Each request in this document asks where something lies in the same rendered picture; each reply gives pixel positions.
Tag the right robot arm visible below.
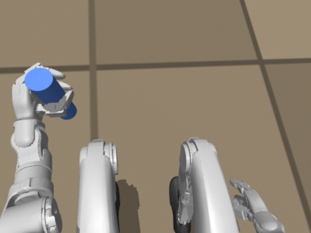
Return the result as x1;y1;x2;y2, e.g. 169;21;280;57
253;211;285;233

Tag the left robot arm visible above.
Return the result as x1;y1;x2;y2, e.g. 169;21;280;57
0;118;62;233

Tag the left robot hand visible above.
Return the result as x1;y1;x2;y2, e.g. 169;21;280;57
12;63;74;121

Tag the can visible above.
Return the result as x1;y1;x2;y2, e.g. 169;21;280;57
24;68;77;120

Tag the right robot hand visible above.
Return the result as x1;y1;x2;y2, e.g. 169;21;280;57
229;179;268;222

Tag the right robot foot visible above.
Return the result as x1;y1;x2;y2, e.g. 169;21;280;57
169;176;191;233

